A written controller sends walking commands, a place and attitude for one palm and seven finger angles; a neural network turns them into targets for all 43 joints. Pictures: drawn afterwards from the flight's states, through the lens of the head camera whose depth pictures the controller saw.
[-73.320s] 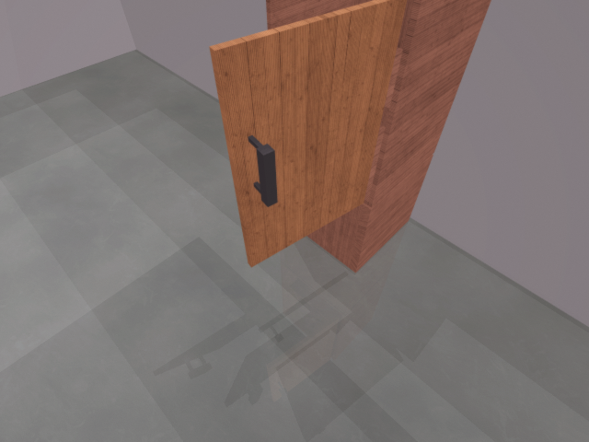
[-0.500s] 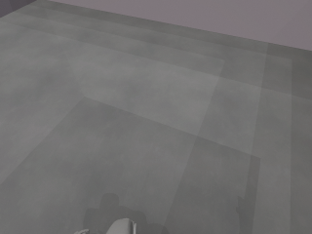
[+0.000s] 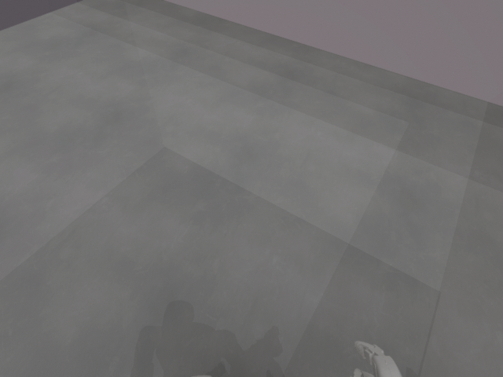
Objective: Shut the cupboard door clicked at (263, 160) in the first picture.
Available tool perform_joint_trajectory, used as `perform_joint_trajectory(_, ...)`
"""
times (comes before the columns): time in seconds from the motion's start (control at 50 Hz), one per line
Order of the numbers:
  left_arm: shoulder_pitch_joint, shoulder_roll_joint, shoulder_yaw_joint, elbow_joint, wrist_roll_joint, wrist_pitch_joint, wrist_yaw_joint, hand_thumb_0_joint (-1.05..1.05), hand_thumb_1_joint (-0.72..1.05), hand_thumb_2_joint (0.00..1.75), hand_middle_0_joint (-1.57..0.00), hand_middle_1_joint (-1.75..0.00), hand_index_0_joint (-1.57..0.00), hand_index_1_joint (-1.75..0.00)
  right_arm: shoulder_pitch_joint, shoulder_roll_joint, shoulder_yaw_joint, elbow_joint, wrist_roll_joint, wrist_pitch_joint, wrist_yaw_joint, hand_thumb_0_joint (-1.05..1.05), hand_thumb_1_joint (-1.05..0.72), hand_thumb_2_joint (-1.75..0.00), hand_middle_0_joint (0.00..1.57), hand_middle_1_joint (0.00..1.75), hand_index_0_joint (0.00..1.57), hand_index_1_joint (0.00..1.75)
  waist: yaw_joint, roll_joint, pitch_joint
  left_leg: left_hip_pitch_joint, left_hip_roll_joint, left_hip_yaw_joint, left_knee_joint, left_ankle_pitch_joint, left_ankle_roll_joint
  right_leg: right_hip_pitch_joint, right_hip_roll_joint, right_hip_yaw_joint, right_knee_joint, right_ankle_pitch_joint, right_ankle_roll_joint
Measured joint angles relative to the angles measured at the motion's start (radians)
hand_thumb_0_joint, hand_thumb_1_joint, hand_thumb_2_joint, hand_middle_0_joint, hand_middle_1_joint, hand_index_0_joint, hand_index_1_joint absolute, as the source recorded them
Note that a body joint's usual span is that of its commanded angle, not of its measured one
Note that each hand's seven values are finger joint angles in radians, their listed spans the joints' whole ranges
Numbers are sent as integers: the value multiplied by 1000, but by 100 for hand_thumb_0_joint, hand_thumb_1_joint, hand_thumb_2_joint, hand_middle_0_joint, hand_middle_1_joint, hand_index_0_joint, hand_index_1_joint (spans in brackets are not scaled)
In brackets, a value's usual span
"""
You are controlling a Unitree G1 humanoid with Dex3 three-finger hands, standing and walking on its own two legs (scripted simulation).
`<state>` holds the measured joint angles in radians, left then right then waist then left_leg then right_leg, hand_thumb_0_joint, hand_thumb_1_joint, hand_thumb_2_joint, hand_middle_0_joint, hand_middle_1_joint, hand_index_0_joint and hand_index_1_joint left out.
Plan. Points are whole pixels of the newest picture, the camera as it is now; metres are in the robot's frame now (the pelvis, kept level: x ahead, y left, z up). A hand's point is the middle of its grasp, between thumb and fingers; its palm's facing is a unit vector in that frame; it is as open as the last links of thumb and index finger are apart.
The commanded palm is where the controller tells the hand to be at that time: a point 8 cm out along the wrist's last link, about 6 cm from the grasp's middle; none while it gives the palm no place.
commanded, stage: turn to face it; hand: left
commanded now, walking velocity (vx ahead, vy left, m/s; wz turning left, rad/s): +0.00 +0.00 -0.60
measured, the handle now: out of the picture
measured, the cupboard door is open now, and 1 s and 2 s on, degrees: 13 13 13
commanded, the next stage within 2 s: none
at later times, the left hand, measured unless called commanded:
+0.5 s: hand (169, 331) +0.21 +0.19 -0.16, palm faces -0.27 -0.93 -0.25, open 7.4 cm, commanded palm none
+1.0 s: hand (224, 320) +0.24 +0.09 -0.16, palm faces -0.57 -0.79 -0.20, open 7.4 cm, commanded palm none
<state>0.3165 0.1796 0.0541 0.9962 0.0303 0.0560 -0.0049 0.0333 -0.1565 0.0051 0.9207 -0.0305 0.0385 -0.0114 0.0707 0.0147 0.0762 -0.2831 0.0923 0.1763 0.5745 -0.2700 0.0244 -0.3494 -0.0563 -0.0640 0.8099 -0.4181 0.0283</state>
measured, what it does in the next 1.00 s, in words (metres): steps on the spot, turning right: right foot, then left foot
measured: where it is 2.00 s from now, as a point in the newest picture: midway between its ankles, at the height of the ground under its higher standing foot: outside the picture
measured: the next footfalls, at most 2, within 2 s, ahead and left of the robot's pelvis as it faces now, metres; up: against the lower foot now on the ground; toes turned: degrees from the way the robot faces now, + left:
right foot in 0.06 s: +0.04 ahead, -0.13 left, +0.00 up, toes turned -7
left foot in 0.34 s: +0.10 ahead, +0.11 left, +0.00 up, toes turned -11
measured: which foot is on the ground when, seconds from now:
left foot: down 0.00-0.08, up 0.10-0.32, down 0.34-0.68, up 0.70-1.00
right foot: up 0.00-0.04, down 0.06-0.36, up 0.38-0.66, down 0.68-1.00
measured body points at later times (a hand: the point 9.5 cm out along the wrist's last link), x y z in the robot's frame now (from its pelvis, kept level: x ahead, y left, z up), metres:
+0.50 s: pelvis +0.04 +0.00 +0.01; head +0.10 +0.01 +0.45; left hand +0.22 +0.24 -0.14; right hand +0.03 -0.27 -0.12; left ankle +0.06 +0.12 -0.73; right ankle -0.03 -0.11 -0.66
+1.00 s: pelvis +0.06 -0.02 +0.00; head +0.11 -0.05 +0.45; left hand +0.27 +0.13 -0.15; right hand -0.01 -0.29 -0.13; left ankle +0.14 +0.09 -0.71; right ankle -0.01 -0.13 -0.73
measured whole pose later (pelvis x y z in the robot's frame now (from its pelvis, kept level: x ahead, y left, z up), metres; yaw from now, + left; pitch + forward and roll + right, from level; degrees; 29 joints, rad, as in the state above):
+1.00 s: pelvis +0.06 -0.02 +0.00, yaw -36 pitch +2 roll +0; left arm 0.18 0.21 0.05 0.87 0.03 0.06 -0.01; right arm 0.15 -0.23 -0.03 0.86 -0.01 0.04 -0.02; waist 0.00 -0.02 0.09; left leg -0.40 0.05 0.02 0.77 -0.39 -0.08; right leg -0.29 0.04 0.10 0.55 -0.28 0.00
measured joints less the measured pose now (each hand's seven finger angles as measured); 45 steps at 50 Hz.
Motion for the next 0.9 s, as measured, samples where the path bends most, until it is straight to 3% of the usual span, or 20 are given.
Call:
perform_joint_trajectory(0.06,12,-5,8,-21,3,-5,-9,0,91,90,-19,-30,-19,-30,19,2,-15,4,4,13,3,0,-90,-90,21,30,21,30,-1,2,-6,-13,22,34,55,-41,-19,38,16,-8,-120,107,-7)
perform_joint_trajectory(0.08,18,-2,11,-28,5,-10,-10,0,91,90,-19,-30,-19,-30,29,1,-21,2,7,16,3,0,-90,-90,21,30,21,30,-2,-6,-12,-29,25,48,87,-62,-26,49,19,8,-154,79,-22)
perform_joint_trajectory(0.1,11,-9,12,-25,8,-13,-9,0,91,90,-19,-30,-19,-30,36,-10,-31,3,10,20,3,0,-90,-90,21,30,21,30,-3,5,-12,-53,26,34,132,-114,-36,36,29,15,-143,49,-33)
perform_joint_trajectory(0.14,-3,-25,8,-27,9,-19,-2,0,91,90,-19,-30,-19,-30,49,-36,-47,7,13,32,-2,0,-90,-90,21,30,21,30,-5,26,-5,-112,-10,-51,277,-215,-45,26,46,25,-145,52,-44)
perform_joint_trajectory(0.2,-15,-30,12,-38,6,-25,10,0,91,90,-20,-30,-20,-30,62,-60,-58,15,15,32,-10,1,-90,-90,21,30,20,30,-12,20,8,-167,-58,-120,437,-217,-60,41,62,59,-207,98,-45)
perform_joint_trajectory(0.26,-28,-10,20,-42,6,-21,14,0,91,90,-20,-30,-20,-30,81,-67,-60,14,19,20,-16,1,-91,-90,20,30,20,30,-23,-13,8,-141,-76,-133,348,-208,-71,58,69,103,-260,125,-41)
perform_joint_trajectory(0.32,-46,22,30,-44,1,-12,12,0,90,90,-20,-30,-20,-30,99,-71,-56,3,23,4,-21,1,-91,-90,20,30,20,30,-35,-43,1,-65,-81,-142,121,-113,-72,56,77,148,-258,122,-28)
perform_joint_trajectory(0.34,-51,31,32,-47,-3,-7,11,0,90,90,-20,-30,-20,-30,108,-76,-53,-3,22,-5,-22,1,-91,-90,20,30,20,30,-41,-41,-6,-30,-72,-147,23,-47,-68,48,88,159,-241,113,-22)
perform_joint_trajectory(0.36,-60,42,35,-49,-8,0,8,0,90,90,-20,-30,-20,-30,116,-79,-51,-7,17,-16,-25,1,-91,-90,20,30,20,30,-48,-43,-11,-16,-66,-137,-9,-33,-38,30,95,164,-206,98,-20)
perform_joint_trajectory(0.42,-110,82,41,-59,-7,17,1,0,91,90,-20,-30,-20,-30,136,-71,-37,-16,1,-27,-28,0,-91,-90,20,30,20,30,-59,-60,1,2,-51,-97,6,-58,-11,-53,96,129,61,-81,-6)
perform_joint_trajectory(0.46,-147,102,44,-73,-7,21,-6,0,91,90,-19,-30,-19,-30,156,-67,-29,-20,-5,-28,-29,0,-91,-90,20,30,20,30,-66,-54,11,31,-31,-83,-22,-52,-16,-91,90,87,193,-106,6)
perform_joint_trajectory(0.5,-180,113,44,-95,-8,24,-14,0,91,90,-19,-30,-19,-30,172,-68,-25,-19,-7,-25,-29,0,-91,-90,20,30,20,30,-70,-40,20,56,-9,-66,-51,-41,-22,-102,75,51,220,-94,13)
perform_joint_trajectory(0.62,-250,119,31,-149,-7,21,-30,0,91,90,-19,-30,-19,-30,204,-79,-30,-9,-8,-17,-15,0,-90,-90,21,30,21,30,-93,1,32,90,48,1,-48,-60,-50,-35,47,4,7,-19,0)
perform_joint_trajectory(0.68,-258,116,19,-172,-6,4,-35,0,91,90,-19,-30,-19,-30,226,-92,-38,-8,-1,-10,-5,0,-90,-90,21,30,21,30,-101,14,23,69,75,30,38,-112,-73,57,43,-8,-197,145,-24)
perform_joint_trajectory(0.7,-254,117,15,-179,-3,-11,-32,0,91,90,-19,-30,-19,-30,229,-96,-41,-8,3,-4,-2,0,-90,-90,21,30,21,30,-100,10,15,37,74,23,120,-152,-80,68,42,1,-225,125,-35)
perform_joint_trajectory(0.74,-251,94,4,-176,-6,-29,-19,0,91,90,-19,-30,-19,-30,207,-116,-46,-2,9,18,-7,1,-90,-90,21,30,21,30,-108,39,27,-49,53,-66,335,-253,-88,49,62,11,-181,78,-49)
perform_joint_trajectory(0.8,-223,65,-9,-172,-8,-25,-4,0,91,90,-19,-30,-19,-30,172,-122,-50,-5,12,29,-14,1,-90,-90,20,30,20,30,-108,40,35,-153,10,-129,537,-234,-101,58,74,45,-211,98,-49)
perform_joint_trajectory(0.9,-173,40,-18,-147,-2,-9,-3,0,90,90,-20,-30,-20,-30,139,-101,-46,-39,13,21,-5,1,-91,-90,20,30,20,30,-96,0,25,-195,-15,-146,448,-161,-111,73,79,105,-271,137,-47)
